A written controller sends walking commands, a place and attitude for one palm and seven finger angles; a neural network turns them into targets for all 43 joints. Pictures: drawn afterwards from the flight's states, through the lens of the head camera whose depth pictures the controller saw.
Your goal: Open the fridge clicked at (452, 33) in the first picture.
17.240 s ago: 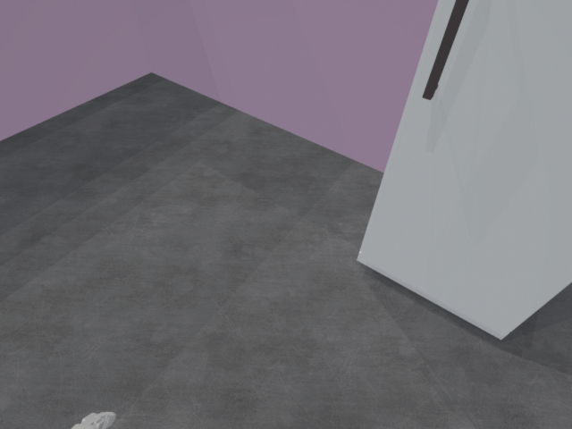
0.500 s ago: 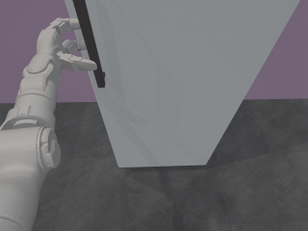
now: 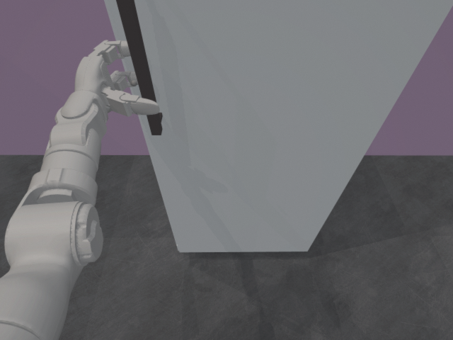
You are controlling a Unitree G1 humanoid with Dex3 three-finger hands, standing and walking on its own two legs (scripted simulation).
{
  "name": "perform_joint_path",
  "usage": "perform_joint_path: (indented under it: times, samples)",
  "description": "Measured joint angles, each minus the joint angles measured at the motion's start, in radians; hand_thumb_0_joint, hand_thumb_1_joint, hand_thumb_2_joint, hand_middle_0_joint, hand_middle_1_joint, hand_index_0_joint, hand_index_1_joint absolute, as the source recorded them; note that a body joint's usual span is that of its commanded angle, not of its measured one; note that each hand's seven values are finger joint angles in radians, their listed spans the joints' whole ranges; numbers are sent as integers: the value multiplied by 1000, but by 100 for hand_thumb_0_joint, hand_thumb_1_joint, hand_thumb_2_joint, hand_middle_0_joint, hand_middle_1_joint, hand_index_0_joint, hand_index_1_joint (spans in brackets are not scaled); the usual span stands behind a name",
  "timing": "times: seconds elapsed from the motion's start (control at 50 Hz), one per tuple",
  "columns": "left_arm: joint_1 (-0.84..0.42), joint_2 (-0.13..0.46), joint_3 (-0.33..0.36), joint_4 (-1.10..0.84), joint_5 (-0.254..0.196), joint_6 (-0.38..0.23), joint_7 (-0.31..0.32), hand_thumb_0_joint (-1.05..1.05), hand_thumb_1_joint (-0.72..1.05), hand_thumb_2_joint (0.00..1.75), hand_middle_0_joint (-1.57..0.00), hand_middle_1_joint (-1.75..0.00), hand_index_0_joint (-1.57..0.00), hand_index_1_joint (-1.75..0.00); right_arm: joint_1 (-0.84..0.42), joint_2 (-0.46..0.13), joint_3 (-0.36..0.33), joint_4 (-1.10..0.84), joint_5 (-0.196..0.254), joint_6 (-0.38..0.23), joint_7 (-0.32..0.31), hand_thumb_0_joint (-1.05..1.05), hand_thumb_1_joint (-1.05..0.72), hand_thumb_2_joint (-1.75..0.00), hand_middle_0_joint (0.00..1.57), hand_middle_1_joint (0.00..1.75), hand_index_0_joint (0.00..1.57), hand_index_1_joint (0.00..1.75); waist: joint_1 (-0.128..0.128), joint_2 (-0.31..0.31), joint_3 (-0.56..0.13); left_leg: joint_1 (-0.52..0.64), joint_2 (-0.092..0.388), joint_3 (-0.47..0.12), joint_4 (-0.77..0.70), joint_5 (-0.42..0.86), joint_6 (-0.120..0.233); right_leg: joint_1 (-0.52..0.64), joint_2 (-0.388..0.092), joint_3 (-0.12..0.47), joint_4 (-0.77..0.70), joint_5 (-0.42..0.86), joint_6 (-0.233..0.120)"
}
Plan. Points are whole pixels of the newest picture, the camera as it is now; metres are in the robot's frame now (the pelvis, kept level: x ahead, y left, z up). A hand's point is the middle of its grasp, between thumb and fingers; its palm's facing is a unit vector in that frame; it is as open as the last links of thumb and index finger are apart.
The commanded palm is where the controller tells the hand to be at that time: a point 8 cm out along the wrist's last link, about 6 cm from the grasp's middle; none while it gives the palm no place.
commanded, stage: slide the fingers in behind the handle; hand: left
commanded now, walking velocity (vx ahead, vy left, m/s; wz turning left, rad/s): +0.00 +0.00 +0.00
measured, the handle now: (141, 53) +0.53 +0.14 +0.24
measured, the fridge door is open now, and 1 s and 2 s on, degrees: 0 0 0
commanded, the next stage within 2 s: grip the handle and tug to test in 0.96 s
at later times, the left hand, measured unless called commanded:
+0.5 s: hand (148, 82) +0.49 +0.13 +0.21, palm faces -0.02 -1.00 +0.00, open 13.9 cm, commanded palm +0.47 +0.17 +0.22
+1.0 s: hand (156, 81) +0.49 +0.11 +0.21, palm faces -0.01 -1.00 +0.01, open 13.6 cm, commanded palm +0.47 +0.16 +0.22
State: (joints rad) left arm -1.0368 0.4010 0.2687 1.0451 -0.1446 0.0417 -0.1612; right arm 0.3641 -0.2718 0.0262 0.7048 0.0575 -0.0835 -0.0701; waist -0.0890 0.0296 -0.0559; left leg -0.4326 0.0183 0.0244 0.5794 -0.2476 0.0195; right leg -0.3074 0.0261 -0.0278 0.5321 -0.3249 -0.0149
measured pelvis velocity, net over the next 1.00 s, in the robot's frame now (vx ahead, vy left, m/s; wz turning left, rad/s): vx -0.01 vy -0.01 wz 0.01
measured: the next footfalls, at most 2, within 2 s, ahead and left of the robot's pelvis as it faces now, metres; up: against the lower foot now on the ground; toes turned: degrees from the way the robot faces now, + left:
none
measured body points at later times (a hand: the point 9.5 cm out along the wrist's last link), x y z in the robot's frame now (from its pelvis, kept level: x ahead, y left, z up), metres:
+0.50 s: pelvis +0.00 -0.01 +0.00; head +0.03 -0.01 +0.45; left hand +0.48 +0.18 +0.21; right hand +0.04 -0.27 -0.12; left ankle +0.03 +0.11 -0.73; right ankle -0.04 -0.11 -0.73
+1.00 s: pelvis -0.01 -0.01 +0.00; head +0.03 -0.02 +0.45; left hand +0.49 +0.17 +0.21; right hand +0.02 -0.28 -0.12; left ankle +0.03 +0.11 -0.73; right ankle -0.04 -0.11 -0.73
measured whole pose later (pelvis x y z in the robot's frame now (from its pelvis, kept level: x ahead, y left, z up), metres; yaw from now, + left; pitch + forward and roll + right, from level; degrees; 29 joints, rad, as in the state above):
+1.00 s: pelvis -0.01 -0.01 +0.00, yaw +1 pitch +6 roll -1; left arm -1.11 0.37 0.24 1.12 -0.13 -0.01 -0.09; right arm 0.39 -0.27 0.02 0.74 0.05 -0.09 -0.06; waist -0.11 0.04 -0.05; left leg -0.46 0.02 0.01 0.58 -0.23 0.01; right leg -0.34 0.03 -0.04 0.55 -0.32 -0.03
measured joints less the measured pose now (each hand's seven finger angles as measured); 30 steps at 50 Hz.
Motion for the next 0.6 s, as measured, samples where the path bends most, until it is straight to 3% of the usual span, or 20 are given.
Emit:
perform_joint_path:
  times: [0.44, 0.54, 0.6]
  samples:
    - [-35, -24, -38, 22, -3, -21, 53, -2, -50, 30, -32, -122, -32, -124, 9, 5, -3, 30, -8, -9, 6, 1, -90, -89, 20, 30, 20, 30, 4, 8, 7, -17, -3, -18, 1, 8, -9, -16, -1, -18, 13, -6, -9]
    - [-39, -54, -67, 15, -11, -29, 45, -2, -50, 30, -31, -121, -31, -123, 8, 5, -4, 38, -7, -14, 7, 1, -90, -89, 20, 30, 20, 30, 0, 7, 6, -16, -2, -18, 2, 8, -10, -16, 1, -18, 15, -6, -10]
    - [-49, -64, -41, 34, -2, -31, 57, -2, -50, 30, -31, -123, -32, -123, 6, 3, -2, 38, -10, -14, 7, 1, -90, -89, 20, 30, 20, 30, -3, 8, 4, -16, -1, -17, 1, 8, -11, -18, 1, -16, 17, -6, -11]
